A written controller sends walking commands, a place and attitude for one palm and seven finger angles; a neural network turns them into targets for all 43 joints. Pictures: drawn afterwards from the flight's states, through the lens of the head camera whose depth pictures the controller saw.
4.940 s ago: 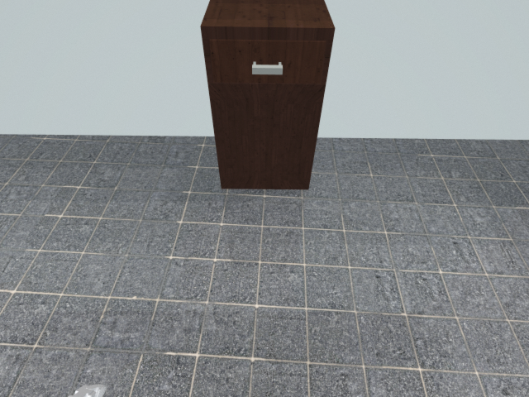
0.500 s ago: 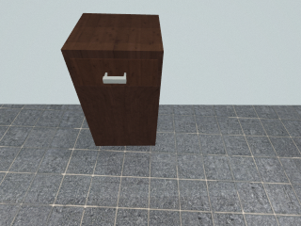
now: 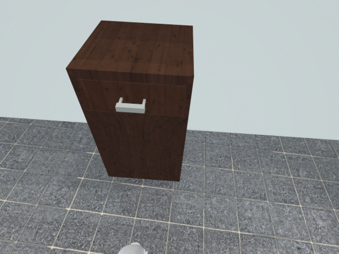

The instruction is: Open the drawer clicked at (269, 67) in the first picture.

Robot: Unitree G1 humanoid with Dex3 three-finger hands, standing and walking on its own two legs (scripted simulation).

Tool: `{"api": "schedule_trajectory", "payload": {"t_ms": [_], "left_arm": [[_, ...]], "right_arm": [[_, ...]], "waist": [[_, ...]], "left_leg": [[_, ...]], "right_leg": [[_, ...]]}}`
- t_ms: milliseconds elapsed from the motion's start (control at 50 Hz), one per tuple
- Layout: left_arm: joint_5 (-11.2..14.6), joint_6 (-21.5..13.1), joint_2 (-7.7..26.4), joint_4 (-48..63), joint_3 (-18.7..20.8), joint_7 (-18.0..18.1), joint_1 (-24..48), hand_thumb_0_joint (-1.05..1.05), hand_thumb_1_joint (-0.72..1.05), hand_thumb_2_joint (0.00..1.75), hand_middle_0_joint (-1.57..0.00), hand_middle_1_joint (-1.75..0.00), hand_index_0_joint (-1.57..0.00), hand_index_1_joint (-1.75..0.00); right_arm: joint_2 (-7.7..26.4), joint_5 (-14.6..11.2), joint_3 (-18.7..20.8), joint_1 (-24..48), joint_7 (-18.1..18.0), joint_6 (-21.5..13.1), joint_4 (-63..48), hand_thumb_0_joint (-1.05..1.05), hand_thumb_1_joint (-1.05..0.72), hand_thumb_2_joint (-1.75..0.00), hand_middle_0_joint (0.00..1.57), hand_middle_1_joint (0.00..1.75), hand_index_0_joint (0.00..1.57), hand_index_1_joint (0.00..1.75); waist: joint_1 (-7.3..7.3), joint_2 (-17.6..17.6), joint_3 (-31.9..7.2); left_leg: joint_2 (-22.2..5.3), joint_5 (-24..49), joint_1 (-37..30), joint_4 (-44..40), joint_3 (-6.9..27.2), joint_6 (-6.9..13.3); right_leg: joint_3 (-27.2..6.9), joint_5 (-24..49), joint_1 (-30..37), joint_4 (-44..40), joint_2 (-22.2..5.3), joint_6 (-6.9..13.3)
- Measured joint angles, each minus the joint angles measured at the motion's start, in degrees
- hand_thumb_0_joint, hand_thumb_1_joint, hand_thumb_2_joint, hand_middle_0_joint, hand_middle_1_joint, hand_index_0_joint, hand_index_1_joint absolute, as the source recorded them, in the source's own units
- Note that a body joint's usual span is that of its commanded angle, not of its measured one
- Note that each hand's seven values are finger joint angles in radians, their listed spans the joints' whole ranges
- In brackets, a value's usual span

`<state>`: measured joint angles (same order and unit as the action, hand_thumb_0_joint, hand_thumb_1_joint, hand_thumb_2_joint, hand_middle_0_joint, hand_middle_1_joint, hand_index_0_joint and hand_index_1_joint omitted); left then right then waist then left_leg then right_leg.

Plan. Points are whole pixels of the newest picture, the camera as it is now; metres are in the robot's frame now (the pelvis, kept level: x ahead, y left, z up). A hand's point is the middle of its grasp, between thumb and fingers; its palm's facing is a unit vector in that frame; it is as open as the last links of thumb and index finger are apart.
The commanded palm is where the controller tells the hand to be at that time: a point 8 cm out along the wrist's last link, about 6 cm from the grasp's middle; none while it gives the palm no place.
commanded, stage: take the last steps up to it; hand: left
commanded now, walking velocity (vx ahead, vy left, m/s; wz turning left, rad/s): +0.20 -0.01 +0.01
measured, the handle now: (131, 104) +0.65 +0.21 -0.08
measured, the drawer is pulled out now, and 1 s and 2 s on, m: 0.00 0.00 0.00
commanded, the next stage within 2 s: come to a stop and stand still in 0.12 s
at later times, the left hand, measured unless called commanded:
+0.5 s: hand (109, 243) +0.18 +0.18 -0.17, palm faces +0.01 -0.97 -0.24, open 7.3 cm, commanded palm none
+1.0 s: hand out of the picture +0.13 +0.19 -0.17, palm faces +0.01 -0.97 -0.24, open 7.4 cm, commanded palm none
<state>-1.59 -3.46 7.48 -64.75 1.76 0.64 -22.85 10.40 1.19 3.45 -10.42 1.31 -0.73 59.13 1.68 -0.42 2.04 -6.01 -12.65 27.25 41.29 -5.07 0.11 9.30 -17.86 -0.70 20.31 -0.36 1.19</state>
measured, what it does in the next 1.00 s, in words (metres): walks ahead: left foot, then right foot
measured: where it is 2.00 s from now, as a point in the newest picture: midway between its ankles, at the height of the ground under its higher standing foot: outside the picture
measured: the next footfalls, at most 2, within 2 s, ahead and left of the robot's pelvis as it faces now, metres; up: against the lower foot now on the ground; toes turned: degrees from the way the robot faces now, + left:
left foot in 0.08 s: +0.14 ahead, +0.13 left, +0.00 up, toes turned +4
right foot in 0.40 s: +0.21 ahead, -0.11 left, +0.00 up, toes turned -7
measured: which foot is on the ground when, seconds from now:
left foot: up 0.00-0.06, down 0.08-1.00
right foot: down 0.00-0.08, up 0.10-0.38, down 0.40-0.70, up 0.72-0.88, down 0.90-1.00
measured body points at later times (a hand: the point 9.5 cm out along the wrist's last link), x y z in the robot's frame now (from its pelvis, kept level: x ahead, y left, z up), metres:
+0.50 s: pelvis +0.12 +0.00 -0.01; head +0.13 -0.02 +0.44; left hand +0.18 +0.24 -0.15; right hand +0.13 -0.22 -0.18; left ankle +0.12 +0.12 -0.74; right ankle +0.17 -0.11 -0.74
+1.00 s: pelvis +0.11 +0.00 +0.00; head +0.12 -0.01 +0.45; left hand +0.13 +0.24 -0.15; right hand +0.13 -0.22 -0.17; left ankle +0.10 +0.12 -0.74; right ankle +0.09 -0.10 -0.74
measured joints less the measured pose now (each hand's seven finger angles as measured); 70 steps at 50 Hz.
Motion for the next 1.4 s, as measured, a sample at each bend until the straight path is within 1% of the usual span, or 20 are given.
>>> {"api": "schedule_trajectory", "payload": {"t_ms": [40, 80, 140, 160, 200, 240, 300, 380, 400, 500, 600, 660, 700, 820, 860, 900, 940, 1020, 1200, 1400], "left_arm": [[0.06, 0.37, -0.01, -0.73, 0.10, -0.02, -1.31, 0.00, 0.91, 0.90, -0.20, -0.30, -0.20, -0.30], [0.35, 0.87, -0.19, -1.20, 0.13, -0.08, -2.77, 0.00, 0.91, 0.90, -0.20, -0.30, -0.20, -0.30], [0.52, 2.25, 0.36, -1.75, 0.16, -0.16, -1.68, 0.01, 0.91, 0.90, -0.20, -0.30, -0.20, -0.30], [0.50, 2.51, 0.54, -1.67, 0.26, -0.24, -1.04, 0.01, 0.91, 0.90, -0.20, -0.30, -0.20, -0.30], [0.32, 2.75, 0.98, -0.94, 0.49, -0.46, 0.64, 0.01, 0.91, 0.90, -0.20, -0.30, -0.20, -0.30], [0.22, 2.79, 1.16, 0.48, 0.67, -0.49, 2.37, 0.01, 0.91, 0.90, -0.20, -0.30, -0.20, -0.30], [0.27, 2.77, 1.23, 2.55, 0.62, -0.03, 5.12, 0.01, 0.91, 0.90, -0.19, -0.30, -0.19, -0.30], [0.28, 2.67, 2.22, 4.23, 0.23, 1.05, 8.06, 0.01, 0.92, 0.90, -0.19, -0.30, -0.19, -0.30], [0.28, 2.59, 2.66, 4.37, 0.15, 1.12, 8.40, 0.01, 0.93, 0.90, -0.19, -0.30, -0.19, -0.30], [0.47, 3.58, 1.84, 4.74, -0.49, 0.97, 10.75, 0.01, 0.92, 0.90, -0.20, -0.30, -0.20, -0.30], [0.28, 4.40, 1.22, 6.54, 0.18, 1.45, 14.24, 0.01, 0.91, 0.90, -0.20, -0.30, -0.20, -0.30], [0.40, 4.80, 1.38, 7.45, 0.61, 1.55, 15.58, 0.00, 0.91, 0.90, -0.20, -0.30, -0.20, -0.30], [0.73, 5.33, 1.88, 7.57, 0.89, 1.47, 15.98, 0.00, 0.91, 0.90, -0.20, -0.30, -0.20, -0.30], [0.74, 6.41, 2.79, 6.20, 0.98, 1.09, 14.34, 0.00, 0.91, 0.90, -0.20, -0.30, -0.20, -0.30], [0.85, 5.97, 2.66, 5.54, 0.67, 1.06, 13.34, 0.00, 0.91, 0.90, -0.20, -0.30, -0.20, -0.30], [0.93, 5.24, 2.69, 4.82, 0.22, 1.08, 12.06, 0.00, 0.91, 0.90, -0.20, -0.30, -0.20, -0.30], [0.94, 4.59, 2.05, 3.33, -0.20, 1.36, 11.19, 0.00, 0.91, 0.90, -0.20, -0.30, -0.20, -0.30], [1.03, 4.16, 1.35, 1.39, -1.01, 1.36, 9.10, 0.00, 0.91, 0.90, -0.20, -0.30, -0.20, -0.30], [1.21, 3.88, 0.39, -0.02, -1.92, 1.25, 7.00, 0.00, 0.91, 0.90, -0.20, -0.30, -0.20, -0.30], [1.36, 3.42, -0.95, -0.72, -2.03, 1.21, 5.48, 0.01, 0.91, 0.90, -0.20, -0.30, -0.20, -0.30]], "right_arm": [[-0.03, 0.01, -0.34, 1.27, -0.03, -0.64, -0.71, 0.01, -0.93, -0.90, 0.20, 0.30, 0.19, 0.30], [0.13, 0.33, -0.77, 2.10, -0.32, -1.96, -1.63, 0.01, -0.92, -0.90, 0.20, 0.30, 0.19, 0.30], [-0.98, 0.21, -1.35, 2.83, -1.17, -2.81, -2.25, 0.01, -0.92, -0.90, 0.20, 0.30, 0.20, 0.30], [-1.38, 0.12, -1.51, 2.50, -1.38, -2.78, -2.25, 0.00, -0.92, -0.90, 0.20, 0.30, 0.20, 0.30], [-2.18, 0.03, -1.79, 1.33, -1.79, -2.64, -1.73, 0.00, -0.92, -0.90, 0.20, 0.30, 0.20, 0.30], [-2.13, -0.44, -0.97, 0.05, -2.75, -2.71, -1.20, -0.01, -0.94, -0.90, 0.20, 0.30, 0.20, 0.30], [-1.16, -0.22, -1.16, -1.59, -2.91, -1.98, 0.11, -0.01, -0.96, -0.90, 0.20, 0.30, 0.20, 0.30], [-1.53, -0.43, -1.85, -3.24, -2.86, -0.39, 2.37, -0.01, -0.94, -0.90, 0.20, 0.30, 0.20, 0.30], [-1.85, -0.61, -1.92, -3.48, -2.77, 0.07, 2.87, -0.01, -0.94, -0.90, 0.20, 0.30, 0.20, 0.30], [-1.63, -0.85, -1.43, -3.68, -2.32, 2.45, 3.22, 0.00, -0.93, -0.90, 0.20, 0.30, 0.20, 0.30], [-1.58, -1.03, -0.94, -3.86, -2.55, 3.33, 2.28, 0.00, -0.92, -0.90, 0.20, 0.30, 0.20, 0.30], [-1.48, -0.99, -0.89, -3.92, -2.65, 3.09, 1.67, 0.01, -0.92, -0.90, 0.20, 0.30, 0.20, 0.30], [-1.72, -0.63, -0.99, -4.06, -2.68, 2.61, 1.54, 0.01, -0.91, -0.90, 0.20, 0.30, 0.20, 0.30], [-2.74, 0.00, -1.90, -4.22, -3.16, 1.94, 1.48, 0.01, -0.91, -0.90, 0.20, 0.30, 0.20, 0.30], [-2.50, 0.08, -1.93, -3.76, -3.46, 1.76, 1.94, 0.01, -0.92, -0.90, 0.20, 0.30, 0.20, 0.30], [-2.11, -0.29, -1.88, -3.45, -3.37, 1.40, 2.26, 0.01, -0.93, -0.90, 0.20, 0.30, 0.20, 0.30], [-1.38, -0.77, -1.76, -2.46, -3.26, 1.15, 2.70, 0.01, -0.93, -0.90, 0.20, 0.30, 0.20, 0.30], [-0.63, -0.92, -1.98, -1.84, -3.09, 1.25, 3.05, 0.01, -0.93, -0.90, 0.20, 0.30, 0.20, 0.30], [-1.20, -0.77, -3.37, -3.49, -2.80, 1.53, 5.54, 0.01, -0.92, -0.90, 0.20, 0.30, 0.20, 0.30], [-2.95, -0.66, -3.86, -6.79, -3.00, 1.26, 7.01, 0.01, -0.91, -0.90, 0.20, 0.30, 0.20, 0.30]], "waist": [[0.63, 0.71, 0.50], [0.93, 1.01, 0.79], [1.01, 2.66, 1.97], [0.82, 2.78, 1.90], [0.39, 2.74, 1.53], [-0.02, 2.42, 0.98], [-0.72, 1.86, 0.33], [-0.98, 2.42, 0.44], [-0.87, 2.86, 0.41], [-2.54, -0.57, 0.57], [-2.46, -0.74, 2.07], [-2.37, -0.09, 2.62], [-2.20, 1.09, 2.78], [-1.63, 2.34, 1.21], [-1.40, 2.04, 0.95], [-1.15, 2.20, 0.66], [-1.26, 0.85, 0.99], [-2.19, -0.70, 0.64], [-1.46, -0.03, -0.28], [-1.67, 0.28, -0.24]], "left_leg": [[1.01, 0.47, -2.98, -4.77, -0.79, 0.53], [1.76, 3.82, -6.28, -9.11, -1.43, 1.69], [2.79, 0.30, -7.12, -5.79, -3.15, 2.48], [3.05, -0.46, -8.12, -6.53, -3.51, 2.50], [3.62, -0.09, -10.41, -9.50, -3.83, 2.16], [4.23, 0.75, -12.52, -12.64, -3.99, 2.24], [4.88, 1.21, -14.86, -15.60, -3.82, 2.18], [5.47, -1.09, -16.31, -13.90, -3.69, 0.93], [5.63, -2.21, -16.32, -12.64, -4.00, 0.48], [4.06, -7.13, -14.80, -8.07, -1.41, -0.71], [5.06, -13.78, -12.07, -0.29, 1.40, -1.13], [5.05, -8.88, -13.95, -6.86, 1.33, -1.26], [5.39, -3.94, -14.74, -9.64, 0.75, 0.23], [6.05, -3.14, -16.08, -13.96, -0.42, 1.42], [6.16, -2.37, -16.40, -15.10, -0.66, 1.31], [6.56, -2.36, -16.28, -14.99, -1.20, 0.94], [5.74, -2.71, -16.26, -14.39, -1.35, 0.42], [4.77, -1.25, -17.41, -16.37, -0.78, -0.44], [3.64, 0.61, -18.74, -18.90, 0.01, -1.20], [3.05, 1.00, -18.30, -19.30, 0.45, -1.68]], "right_leg": [[-0.01, -2.57, 0.73, 2.21, -0.68, -0.92], [-0.54, -6.85, -1.32, 9.80, -1.67, -1.38], [-4.31, -12.08, -10.83, 32.76, -2.66, -0.10], [-4.78, -11.47, -13.96, 38.14, -2.75, 0.07], [-4.79, -9.15, -18.88, 42.46, -3.38, -0.03], [-4.75, -7.09, -21.90, 40.29, -4.16, -0.40], [-4.89, -3.87, -23.04, 31.17, -4.77, -1.31], [-5.55, 5.64, -18.65, 14.85, -4.80, -2.39], [-6.04, 6.92, -17.59, 12.64, -4.85, -1.67], [-4.36, 4.35, -17.09, 12.79, -2.94, 0.17], [-3.27, 5.66, -17.09, 10.93, -2.90, 0.39], [-2.95, 5.94, -17.95, 11.41, -3.25, -0.31], [-3.29, 5.50, -18.71, 12.79, -3.81, -0.96], [-7.30, -5.23, -19.25, 22.71, -2.19, -0.93], [-7.25, -4.50, -16.59, 19.91, -2.09, -1.18], [-7.41, 0.84, -12.61, 12.56, -2.36, -1.33], [-7.43, -0.05, -10.92, 9.49, -1.51, -0.81], [-6.81, 1.29, -9.77, 7.62, -0.40, 0.09], [-5.97, 3.43, -7.84, 4.15, 0.93, 1.10], [-5.55, 4.06, -7.85, 3.01, 1.57, 1.63]]}}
